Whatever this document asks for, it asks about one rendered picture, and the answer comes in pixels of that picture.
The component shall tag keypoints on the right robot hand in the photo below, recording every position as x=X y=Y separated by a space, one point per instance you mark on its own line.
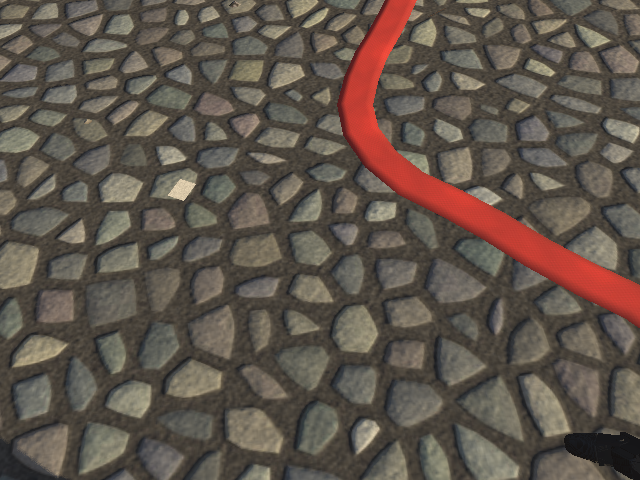
x=619 y=451

